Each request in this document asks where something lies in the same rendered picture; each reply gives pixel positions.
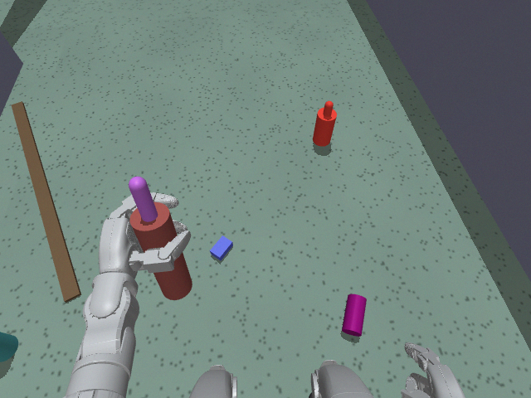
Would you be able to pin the right robot hand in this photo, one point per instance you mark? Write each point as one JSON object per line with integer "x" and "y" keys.
{"x": 440, "y": 381}

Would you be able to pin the left robot arm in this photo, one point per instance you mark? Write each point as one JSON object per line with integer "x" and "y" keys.
{"x": 104, "y": 362}

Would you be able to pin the left robot hand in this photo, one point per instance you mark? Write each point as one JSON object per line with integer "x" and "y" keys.
{"x": 120, "y": 250}

